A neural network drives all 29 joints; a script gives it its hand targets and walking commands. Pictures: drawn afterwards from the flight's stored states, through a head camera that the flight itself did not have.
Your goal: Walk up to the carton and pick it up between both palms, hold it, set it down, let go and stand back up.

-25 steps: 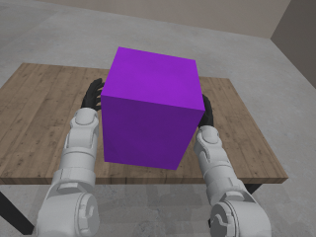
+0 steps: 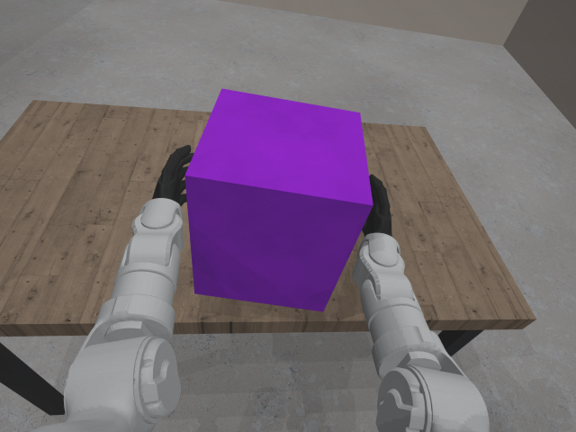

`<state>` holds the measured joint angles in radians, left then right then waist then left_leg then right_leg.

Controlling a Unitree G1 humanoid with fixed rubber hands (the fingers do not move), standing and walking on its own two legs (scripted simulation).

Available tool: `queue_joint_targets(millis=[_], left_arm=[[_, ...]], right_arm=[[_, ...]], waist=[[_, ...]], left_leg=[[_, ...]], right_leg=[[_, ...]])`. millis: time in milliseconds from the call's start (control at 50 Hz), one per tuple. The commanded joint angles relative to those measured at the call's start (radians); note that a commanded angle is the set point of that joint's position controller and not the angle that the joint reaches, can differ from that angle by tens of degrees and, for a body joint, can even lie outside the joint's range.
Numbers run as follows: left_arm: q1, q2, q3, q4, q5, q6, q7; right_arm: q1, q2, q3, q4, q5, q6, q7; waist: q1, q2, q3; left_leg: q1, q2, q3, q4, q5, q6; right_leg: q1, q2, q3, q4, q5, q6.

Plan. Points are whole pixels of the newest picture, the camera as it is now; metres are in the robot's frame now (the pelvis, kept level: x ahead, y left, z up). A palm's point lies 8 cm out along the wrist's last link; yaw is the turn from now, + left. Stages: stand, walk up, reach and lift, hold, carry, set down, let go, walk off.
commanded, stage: set down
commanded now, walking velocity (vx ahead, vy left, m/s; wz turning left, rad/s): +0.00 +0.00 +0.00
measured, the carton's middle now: (275, 205) +0.44 +0.03 +0.08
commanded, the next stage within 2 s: none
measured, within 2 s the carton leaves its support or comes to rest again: rests again in 1.04 s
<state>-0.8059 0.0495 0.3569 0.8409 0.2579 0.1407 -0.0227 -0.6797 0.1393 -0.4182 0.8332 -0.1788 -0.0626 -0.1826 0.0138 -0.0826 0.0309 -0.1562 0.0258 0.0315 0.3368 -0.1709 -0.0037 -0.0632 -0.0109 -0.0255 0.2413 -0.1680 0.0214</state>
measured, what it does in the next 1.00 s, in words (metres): stands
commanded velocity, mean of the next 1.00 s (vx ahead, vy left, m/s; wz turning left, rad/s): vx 0.00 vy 0.00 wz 0.00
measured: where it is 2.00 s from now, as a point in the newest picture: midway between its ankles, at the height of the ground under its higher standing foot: outside the picture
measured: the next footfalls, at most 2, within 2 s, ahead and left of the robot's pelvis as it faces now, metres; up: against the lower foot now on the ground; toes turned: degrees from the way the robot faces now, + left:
none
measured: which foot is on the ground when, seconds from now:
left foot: down 0.00-1.00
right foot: down 0.00-1.00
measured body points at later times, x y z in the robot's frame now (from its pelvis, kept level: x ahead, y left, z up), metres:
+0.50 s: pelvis +0.02 +0.00 +0.00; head +0.06 +0.04 +0.44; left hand +0.45 +0.17 +0.07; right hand +0.41 -0.13 +0.07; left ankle +0.01 +0.11 -0.75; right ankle -0.03 -0.13 -0.75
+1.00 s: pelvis +0.01 +0.00 +0.00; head +0.07 +0.04 +0.44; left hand +0.44 +0.18 +0.04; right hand +0.41 -0.12 +0.05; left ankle +0.01 +0.11 -0.75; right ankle -0.03 -0.13 -0.75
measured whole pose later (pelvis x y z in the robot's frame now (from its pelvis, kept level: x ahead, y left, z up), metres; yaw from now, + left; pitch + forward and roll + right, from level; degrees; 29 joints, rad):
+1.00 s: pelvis +0.01 +0.00 +0.00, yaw +0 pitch +8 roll -1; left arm -0.83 0.09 0.39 1.11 0.22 -0.13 -0.03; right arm -0.66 0.21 -0.58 0.87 -0.36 -0.21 -0.17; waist 0.00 -0.06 -0.04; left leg -0.33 0.03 0.03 0.37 -0.18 0.00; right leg -0.23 -0.01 -0.03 0.27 -0.17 0.03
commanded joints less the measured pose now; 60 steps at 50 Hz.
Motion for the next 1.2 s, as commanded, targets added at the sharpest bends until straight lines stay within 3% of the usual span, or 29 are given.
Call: queue_joint_targets(millis=[0,20,40,60,100,140,180,280,300,340,380,420,500,520,560,600,620,640,660,800,880,920,960,980,1000,1080,1100,1120,1180], left_arm=[[-0.712,-0.619,-0.308,-0.102,-0.039,-0.080,-0.159],[-0.735,-0.622,-0.337,-0.108,-0.057,-0.087,-0.160],[-0.751,-0.628,-0.323,-0.124,-0.050,-0.100,-0.156],[-0.761,-0.638,-0.342,-0.113,-0.040,-0.104,-0.157],[-0.739,-0.597,-0.317,-0.088,-0.033,-0.100,-0.163],[-0.721,-0.616,-0.303,-0.064,-0.031,-0.102,-0.167],[-0.749,-0.618,-0.312,-0.071,-0.028,-0.119,-0.162],[-0.758,-0.611,-0.298,-0.068,-0.028,-0.150,-0.160],[-0.768,-0.625,-0.324,-0.066,-0.051,-0.162,-0.158],[-0.723,-0.608,-0.280,-0.006,-0.021,-0.168,-0.156],[-0.760,-0.584,-0.262,-0.020,-0.016,-0.174,-0.163],[-0.751,-0.587,-0.271,-0.021,-0.017,-0.182,-0.157],[-0.706,-0.603,-0.268,0.014,-0.014,-0.201,-0.156],[-0.733,-0.592,-0.262,0.005,-0.020,-0.204,-0.156],[-0.736,-0.606,-0.279,0.002,-0.020,-0.211,-0.153],[-0.718,-0.597,-0.271,0.047,-0.016,-0.219,-0.155],[-0.687,-0.604,-0.272,0.041,-0.009,-0.221,-0.157],[-0.691,-0.591,-0.246,0.055,-0.003,-0.222,-0.158],[-0.699,-0.596,-0.253,0.045,-0.002,-0.225,-0.159],[-0.733,-0.607,-0.272,0.071,-0.018,-0.295,-0.149],[-0.739,-0.585,-0.249,0.103,-0.016,-0.333,-0.146],[-0.741,-0.556,-0.218,0.146,-0.016,-0.337,-0.151],[-0.747,-0.567,-0.222,0.147,-0.014,-0.343,-0.157],[-0.749,-0.556,-0.223,0.154,-0.001,-0.348,-0.152],[-0.765,-0.564,-0.222,0.162,0.002,-0.351,-0.148],[-0.728,-0.520,-0.191,0.200,0.017,-0.370,-0.134],[-0.757,-0.514,-0.196,0.210,0.002,-0.371,-0.136],[-0.752,-0.522,-0.186,0.205,0.007,-0.376,-0.136],[-0.760,-0.507,-0.184,0.231,0.004,-0.396,-0.134]], right_arm=[[-0.862,0.490,0.362,-0.224,-0.045,-0.107,0.170],[-0.859,0.492,0.357,-0.217,-0.056,-0.109,0.168],[-0.835,0.502,0.346,-0.206,-0.066,-0.111,0.174],[-0.824,0.501,0.329,-0.180,-0.077,-0.115,0.169],[-0.786,0.484,0.318,-0.133,-0.074,-0.101,0.168],[-0.819,0.500,0.323,-0.180,-0.074,-0.114,0.165],[-0.818,0.513,0.322,-0.170,-0.090,-0.123,0.169],[-0.809,0.550,0.335,-0.166,-0.102,-0.129,0.179],[-0.812,0.544,0.324,-0.174,-0.099,-0.138,0.177],[-0.843,0.540,0.317,-0.183,-0.112,-0.139,0.182],[-0.783,0.558,0.315,-0.165,-0.124,-0.129,0.178],[-0.786,0.560,0.303,-0.150,-0.125,-0.140,0.186],[-0.774,0.573,0.343,-0.164,-0.124,-0.150,0.187],[-0.762,0.575,0.319,-0.133,-0.141,-0.151,0.186],[-0.762,0.562,0.294,-0.096,-0.151,-0.161,0.185],[-0.754,0.543,0.289,-0.091,-0.160,-0.170,0.184],[-0.750,0.584,0.313,-0.105,-0.152,-0.172,0.185],[-0.749,0.582,0.299,-0.111,-0.158,-0.168,0.185],[-0.756,0.585,0.292,-0.115,-0.167,-0.173,0.183],[-0.751,0.601,0.276,-0.089,-0.214,-0.220,0.188],[-0.751,0.625,0.288,-0.066,-0.223,-0.225,0.196],[-0.726,0.603,0.258,-0.029,-0.237,-0.220,0.190],[-0.728,0.620,0.236,-0.006,-0.252,-0.218,0.192],[-0.729,0.609,0.246,-0.025,-0.260,-0.225,0.194],[-0.736,0.601,0.222,0.002,-0.266,-0.230,0.197],[-0.722,0.594,0.225,0.002,-0.262,-0.235,0.210],[-0.735,0.580,0.205,0.004,-0.278,-0.236,0.207],[-0.733,0.578,0.193,0.016,-0.281,-0.238,0.209],[-0.726,0.568,0.184,0.017,-0.290,-0.250,0.207]], waist=[[-0.007,0.123,-0.716],[-0.030,0.132,-0.744],[-0.023,0.153,-0.761],[-0.051,0.169,-0.756],[-0.035,0.177,-0.696],[-0.020,0.165,-0.717],[-0.041,0.176,-0.761],[0.000,0.170,-0.803],[-0.022,0.176,-0.831],[0.003,0.166,-0.807],[-0.008,0.157,-0.839],[-0.003,0.188,-0.834],[0.018,0.170,-0.841],[-0.008,0.158,-0.845],[-0.016,0.194,-0.820],[-0.013,0.187,-0.797],[0.011,0.194,-0.812],[0.009,0.163,-0.805],[-0.008,0.176,-0.828],[-0.017,0.161,-0.908],[0.010,0.174,-0.931],[0.006,0.145,-0.849],[-0.014,0.161,-0.849],[-0.005,0.169,-0.866],[-0.024,0.169,-0.863],[0.005,0.159,-0.882],[-0.008,0.165,-0.862],[0.005,0.163,-0.857],[-0.007,0.163,-0.870]], left_leg=[[0.211,-0.033,0.102,0.033,0.475,-0.075],[0.221,-0.035,0.100,0.033,0.482,-0.078],[0.223,-0.033,0.097,0.039,0.486,-0.082],[0.247,-0.029,0.091,0.055,0.520,-0.090],[0.264,-0.021,0.100,0.056,0.543,-0.095],[0.212,-0.031,0.103,0.049,0.507,-0.093],[0.217,-0.027,0.097,0.060,0.538,-0.094],[0.209,-0.026,0.104,0.064,0.573,-0.090],[0.223,-0.024,0.097,0.076,0.585,-0.099],[0.192,-0.025,0.095,0.069,0.560,-0.088],[0.150,-0.028,0.103,0.061,0.537,-0.080],[0.195,-0.019,0.099,0.077,0.614,-0.098],[0.183,-0.020,0.090,0.091,0.662,-0.086],[0.182,-0.018,0.091,0.086,0.641,-0.088],[0.199,-0.014,0.094,0.090,0.656,-0.101],[0.194,-0.015,0.102,0.093,0.643,-0.102],[0.187,-0.014,0.095,0.087,0.646,-0.098],[0.159,-0.015,0.098,0.081,0.620,-0.089],[0.159,-0.017,0.098,0.081,0.628,-0.092],[0.156,-0.017,0.100,0.099,0.650,-0.098],[0.070,-0.018,0.098,0.081,0.578,-0.084],[0.025,-0.015,0.094,0.061,0.526,-0.076],[0.008,-0.021,0.107,0.050,0.475,-0.077],[0.022,-0.018,0.102,0.048,0.486,-0.078],[0.054,-0.011,0.095,0.058,0.519,-0.084],[0.077,-0.010,0.097,0.063,0.528,-0.074],[0.061,-0.009,0.097,0.056,0.494,-0.073],[0.057,-0.010,0.101,0.064,0.500,-0.084],[0.062,-0.010,0.103,0.067,0.510,-0.083]], right_leg=[[0.220,0.039,-0.068,0.051,0.421,0.018],[0.205,0.043,-0.071,0.055,0.439,0.017],[0.199,0.042,-0.071,0.058,0.441,0.018],[0.170,0.043,-0.078,0.060,0.445,0.016],[0.153,0.043,-0.080,0.053,0.423,0.010],[0.195,0.039,-0.064,0.056,0.446,0.012],[0.186,0.038,-0.071,0.074,0.475,0.016],[0.206,0.041,-0.069,0.087,0.491,0.015],[0.183,0.042,-0.075,0.084,0.504,0.013],[0.187,0.037,-0.061,0.083,0.508,0.011],[0.239,0.026,-0.059,0.103,0.565,0.016],[0.210,0.039,-0.067,0.107,0.563,0.008],[0.207,0.037,-0.066,0.117,0.610,0.013],[0.203,0.038,-0.064,0.110,0.591,0.017],[0.173,0.036,-0.071,0.110,0.575,0.005],[0.162,0.040,-0.068,0.108,0.582,0.008],[0.175,0.038,-0.061,0.113,0.590,0.005],[0.193,0.039,-0.061,0.111,0.587,0.006],[0.199,0.037,-0.062,0.113,0.591,0.011],[0.186,0.033,-0.062,0.133,0.656,0.005],[0.215,0.017,-0.048,0.143,0.626,0.009],[0.239,0.018,-0.051,0.144,0.607,0.018],[0.248,0.002,-0.046,0.146,0.602,0.012],[0.239,0.008,-0.044,0.145,0.606,0.014],[0.191,0.016,-0.055,0.137,0.577,0.012],[0.133,0.020,-0.058,0.127,0.526,0.007],[0.135,0.015,-0.072,0.122,0.474,0.010],[0.118,0.020,-0.070,0.122,0.473,0.006],[0.144,0.023,-0.068,0.123,0.497,0.008]])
